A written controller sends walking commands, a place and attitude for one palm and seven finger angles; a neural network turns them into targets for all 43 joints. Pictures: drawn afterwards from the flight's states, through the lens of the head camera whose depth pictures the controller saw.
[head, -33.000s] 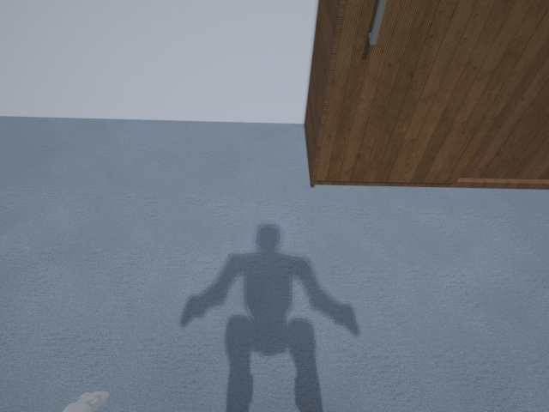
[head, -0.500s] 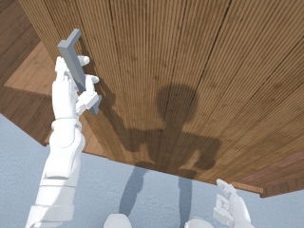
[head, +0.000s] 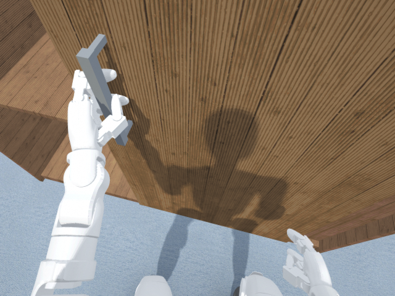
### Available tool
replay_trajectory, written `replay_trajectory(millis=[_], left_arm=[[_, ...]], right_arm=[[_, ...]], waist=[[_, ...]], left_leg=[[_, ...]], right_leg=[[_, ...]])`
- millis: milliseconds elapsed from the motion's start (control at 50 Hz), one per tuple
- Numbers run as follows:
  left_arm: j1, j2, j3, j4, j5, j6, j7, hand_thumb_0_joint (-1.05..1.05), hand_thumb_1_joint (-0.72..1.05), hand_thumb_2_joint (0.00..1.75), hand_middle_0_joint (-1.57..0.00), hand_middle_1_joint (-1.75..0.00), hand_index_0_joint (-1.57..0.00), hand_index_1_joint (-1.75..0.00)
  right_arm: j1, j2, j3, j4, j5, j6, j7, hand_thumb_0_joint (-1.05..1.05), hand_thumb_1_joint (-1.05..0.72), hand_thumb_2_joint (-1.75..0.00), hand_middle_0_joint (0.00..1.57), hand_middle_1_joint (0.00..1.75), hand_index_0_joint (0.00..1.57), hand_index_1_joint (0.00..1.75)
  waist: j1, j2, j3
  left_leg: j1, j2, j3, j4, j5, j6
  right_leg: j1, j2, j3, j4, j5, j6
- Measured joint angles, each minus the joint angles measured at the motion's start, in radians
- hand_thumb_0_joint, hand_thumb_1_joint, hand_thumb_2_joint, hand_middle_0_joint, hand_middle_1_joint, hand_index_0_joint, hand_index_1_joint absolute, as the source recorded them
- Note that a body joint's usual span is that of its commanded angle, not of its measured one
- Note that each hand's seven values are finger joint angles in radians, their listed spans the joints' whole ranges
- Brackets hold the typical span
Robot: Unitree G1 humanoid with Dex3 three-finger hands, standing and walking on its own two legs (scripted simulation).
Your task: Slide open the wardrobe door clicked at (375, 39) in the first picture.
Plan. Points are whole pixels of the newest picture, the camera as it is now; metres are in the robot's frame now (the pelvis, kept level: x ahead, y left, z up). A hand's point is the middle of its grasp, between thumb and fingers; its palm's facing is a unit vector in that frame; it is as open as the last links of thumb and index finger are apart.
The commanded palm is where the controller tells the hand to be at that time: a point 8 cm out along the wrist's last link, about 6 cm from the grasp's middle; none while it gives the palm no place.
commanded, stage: step sideways, sliding the door along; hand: left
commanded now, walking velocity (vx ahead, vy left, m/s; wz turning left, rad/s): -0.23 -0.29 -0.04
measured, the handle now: (112, 99) +0.40 +0.25 +0.11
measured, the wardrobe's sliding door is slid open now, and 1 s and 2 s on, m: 0.55 0.64 0.64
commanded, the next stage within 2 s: stop walking and hold the door there in 0.82 s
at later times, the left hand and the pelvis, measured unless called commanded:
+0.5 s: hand (170, 128) +0.35 +0.13 +0.12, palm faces +0.41 -0.91 -0.06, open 6.5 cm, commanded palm +0.31 +0.10 +0.11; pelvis -0.01 -0.11 +0.00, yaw -1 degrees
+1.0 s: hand (169, 128) +0.36 +0.13 +0.12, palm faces +0.50 -0.84 -0.19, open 6.8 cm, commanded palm +0.31 +0.14 +0.10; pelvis +0.02 -0.16 +0.00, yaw +0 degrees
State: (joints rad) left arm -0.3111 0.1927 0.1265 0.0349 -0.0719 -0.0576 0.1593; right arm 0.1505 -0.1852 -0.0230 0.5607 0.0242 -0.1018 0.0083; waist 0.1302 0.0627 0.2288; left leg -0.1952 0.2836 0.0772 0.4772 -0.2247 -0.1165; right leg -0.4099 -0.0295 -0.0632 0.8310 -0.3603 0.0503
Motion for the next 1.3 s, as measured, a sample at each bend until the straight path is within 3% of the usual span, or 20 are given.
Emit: replay_trajectory(millis=[80,120,200,240,260,320,400,580,600,640,720,760,780,860,940,1000,1080,1120,1220,1300], left_arm=[[-0.015,0.034,0.025,0.028,-0.010,0.006,0.007,0.00,0.81,0.87,-0.36,-1.40,-0.08,-1.33],[-0.017,0.048,0.052,0.037,-0.008,0.005,0.015,-0.01,0.80,0.87,-0.37,-1.40,-0.06,-1.32],[0.020,0.019,0.083,0.013,-0.013,-0.006,0.036,-0.01,0.79,0.87,-0.40,-1.40,-0.06,-1.34],[0.034,0.005,0.074,-0.009,-0.013,-0.015,0.044,-0.01,0.80,0.86,-0.39,-1.40,-0.07,-1.34],[0.039,-0.004,0.065,-0.022,-0.020,-0.015,0.041,0.00,0.80,0.87,-0.39,-1.40,-0.07,-1.34],[0.017,-0.002,0.046,-0.016,-0.002,-0.020,0.018,0.00,0.81,0.86,-0.39,-1.40,-0.06,-1.32],[0.011,-0.014,0.031,-0.005,0.008,-0.008,0.011,0.01,0.81,0.85,-0.35,-1.40,-0.09,-1.31],[-0.037,0.081,0.126,0.080,-0.029,0.024,0.025,0.00,0.80,0.87,-0.32,-1.39,-0.07,-1.32],[-0.047,0.100,0.141,0.093,-0.035,0.029,0.026,0.00,0.80,0.87,-0.33,-1.38,-0.05,-1.32],[-0.055,0.114,0.184,0.115,-0.034,0.023,0.046,-0.01,0.79,0.88,-0.34,-1.36,-0.03,-1.33],[-0.032,0.096,0.221,0.102,-0.039,0.024,0.080,-0.01,0.79,0.88,-0.34,-1.33,-0.01,-1.36],[-0.019,0.078,0.211,0.075,-0.035,0.029,0.095,-0.01,0.79,0.88,-0.33,-1.33,-0.02,-1.37],[-0.011,0.068,0.199,0.056,-0.033,0.034,0.099,-0.01,0.79,0.87,-0.33,-1.33,-0.03,-1.36],[-0.022,0.059,0.155,0.048,-0.015,0.033,0.092,0.00,0.81,0.87,-0.28,-1.33,-0.03,-1.30],[-0.002,0.038,0.135,0.017,-0.004,0.067,0.098,0.00,0.82,0.86,-0.22,-1.33,-0.04,-1.29],[0.090,0.145,0.177,0.060,0.003,-0.008,0.013,-0.03,0.76,0.86,-0.25,-1.34,-0.06,-1.30],[0.160,0.236,0.216,0.112,-0.005,-0.006,-0.014,-0.06,0.71,0.84,-0.32,-1.35,-0.12,-1.32],[0.170,0.247,0.245,0.151,-0.013,-0.003,-0.015,-0.06,0.69,0.84,-0.34,-1.32,-0.13,-1.32],[0.151,0.217,0.306,0.264,-0.002,-0.026,-0.003,-0.06,0.68,0.86,-0.37,-1.30,-0.16,-1.33],[0.131,0.206,0.311,0.307,0.024,-0.030,0.008,-0.06,0.67,0.86,-0.37,-1.30,-0.18,-1.33]], right_arm=[[-0.001,0.021,0.017,-0.007,0.010,-0.017,0.001,0.01,-0.90,-0.90,0.20,0.30,0.20,0.30],[-0.021,0.017,0.029,0.004,0.018,-0.019,-0.003,0.01,-0.90,-0.90,0.20,0.30,0.21,0.30],[-0.091,-0.031,0.011,0.064,0.012,-0.012,-0.046,0.01,-0.90,-0.90,0.20,0.30,0.21,0.30],[-0.097,-0.049,0.003,0.074,0.008,-0.003,-0.065,0.01,-0.90,-0.90,0.20,0.30,0.20,0.30],[-0.085,-0.060,-0.006,0.066,0.003,0.003,-0.069,0.01,-0.90,-0.90,0.20,0.30,0.20,0.30],[-0.061,-0.040,-0.030,0.067,-0.002,0.025,-0.039,0.01,-0.91,-0.90,0.20,0.30,0.20,0.30],[-0.013,-0.030,-0.022,0.048,-0.004,0.022,-0.001,0.01,-0.91,-0.90,0.20,0.30,0.20,0.30],[0.014,0.004,0.007,0.004,0.007,-0.005,0.003,0.01,-0.90,-0.90,0.20,0.30,0.20,0.30],[0.014,0.009,0.012,0.003,0.012,-0.009,0.004,0.01,-0.90,-0.90,0.20,0.30,0.20,0.30],[-0.014,-0.007,0.019,0.018,0.020,-0.010,0.000,0.01,-0.90,-0.90,0.20,0.30,0.21,0.30],[-0.063,-0.060,-0.004,0.070,0.027,-0.011,-0.049,0.01,-0.90,-0.90,0.20,0.30,0.20,0.30],[-0.055,-0.086,-0.012,0.079,0.027,-0.008,-0.070,0.01,-0.91,-0.90,0.20,0.30,0.20,0.30],[-0.039,-0.100,-0.021,0.072,0.025,-0.006,-0.074,0.01,-0.91,-0.90,0.20,0.30,0.20,0.30],[-0.007,-0.070,-0.040,0.081,0.025,0.001,-0.049,0.01,-0.91,-0.90,0.19,0.30,0.20,0.30],[0.026,-0.040,-0.012,0.058,0.019,-0.028,-0.024,0.01,-0.91,-0.90,0.19,0.30,0.20,0.30],[-0.004,-0.008,0.032,0.054,0.004,0.000,-0.025,0.01,-0.91,-0.90,0.20,0.30,0.20,0.30],[-0.014,0.010,0.054,0.020,0.006,0.009,-0.028,0.01,-0.90,-0.90,0.20,0.30,0.20,0.30],[-0.014,0.006,0.066,0.009,0.009,0.017,-0.029,0.01,-0.90,-0.90,0.20,0.30,0.21,0.30],[-0.061,-0.055,0.049,0.050,0.014,0.040,-0.069,0.01,-0.90,-0.90,0.20,0.30,0.21,0.30],[-0.052,-0.101,0.030,0.083,0.010,0.065,-0.099,0.01,-0.90,-0.90,0.20,0.30,0.20,0.30]], waist=[[0.005,-0.003,-0.011],[-0.004,-0.013,-0.026],[-0.046,0.000,-0.028],[-0.061,-0.007,-0.027],[-0.064,0.012,-0.035],[-0.034,-0.025,-0.012],[-0.013,-0.012,-0.008],[0.001,0.005,-0.006],[0.001,-0.009,-0.011],[-0.017,0.000,-0.010],[-0.054,-0.006,-0.014],[-0.066,-0.005,-0.021],[-0.066,0.016,-0.035],[-0.021,-0.019,-0.018],[-0.008,-0.013,-0.016],[-0.029,-0.023,-0.047],[-0.038,-0.005,-0.072],[-0.050,-0.008,-0.093],[-0.094,0.010,-0.120],[-0.116,-0.021,-0.140]], left_leg=[[-0.023,0.021,-0.025,0.052,-0.020,-0.037],[-0.081,0.009,-0.043,0.158,-0.082,0.019],[-0.188,-0.135,-0.061,0.371,-0.340,0.056],[-0.147,-0.175,0.001,0.219,-0.175,0.064],[-0.124,-0.156,0.011,0.146,0.036,0.093],[-0.088,-0.129,0.028,0.149,-0.038,0.092],[-0.041,-0.070,0.012,0.059,-0.032,0.049],[-0.022,0.023,-0.020,0.025,0.001,-0.037],[-0.039,0.018,-0.023,0.057,-0.014,-0.033],[-0.091,0.016,-0.049,0.158,-0.072,0.016],[-0.194,-0.155,-0.060,0.388,-0.335,0.073],[-0.153,-0.201,-0.008,0.227,-0.165,0.084],[-0.129,-0.187,0.000,0.157,0.018,0.110],[-0.068,-0.178,0.015,0.140,-0.093,0.123],[-0.004,-0.159,0.000,0.048,-0.068,0.104],[0.027,-0.144,0.024,0.001,-0.055,0.096],[0.057,-0.131,0.062,0.002,-0.073,0.074],[0.036,-0.138,0.072,0.068,-0.106,0.067],[-0.149,-0.222,-0.029,0.412,-0.310,0.077],[-0.171,-0.264,-0.026,0.325,-0.253,0.084]], right_leg=[[0.128,0.012,-0.012,-0.224,0.129,-0.001],[0.160,0.003,-0.022,-0.286,0.168,-0.015],[0.097,-0.020,-0.016,-0.230,0.091,-0.034],[0.067,-0.027,-0.014,-0.196,0.124,-0.037],[0.038,-0.008,-0.020,-0.135,0.131,-0.026],[-0.041,0.023,0.040,0.139,-0.084,-0.015],[-0.080,0.020,0.017,0.236,-0.081,-0.005],[0.116,0.017,-0.014,-0.174,0.074,-0.002],[0.155,0.011,-0.016,-0.252,0.165,-0.004],[0.180,0.016,-0.033,-0.290,0.103,-0.018],[0.116,-0.027,-0.024,-0.235,0.079,-0.031],[0.092,-0.038,-0.030,-0.200,0.104,-0.034],[0.070,-0.023,-0.038,-0.160,0.115,-0.024],[0.010,0.000,0.033,0.080,-0.111,-0.017],[0.018,0.004,0.007,0.101,-0.060,-0.021],[0.028,0.016,-0.006,0.026,-0.024,-0.014],[0.102,0.034,-0.044,-0.200,0.105,-0.020],[0.150,0.030,-0.057,-0.307,0.265,-0.037],[0.124,-0.001,-0.037,-0.261,0.103,-0.082],[0.115,-0.035,-0.013,-0.261,0.123,-0.064]])
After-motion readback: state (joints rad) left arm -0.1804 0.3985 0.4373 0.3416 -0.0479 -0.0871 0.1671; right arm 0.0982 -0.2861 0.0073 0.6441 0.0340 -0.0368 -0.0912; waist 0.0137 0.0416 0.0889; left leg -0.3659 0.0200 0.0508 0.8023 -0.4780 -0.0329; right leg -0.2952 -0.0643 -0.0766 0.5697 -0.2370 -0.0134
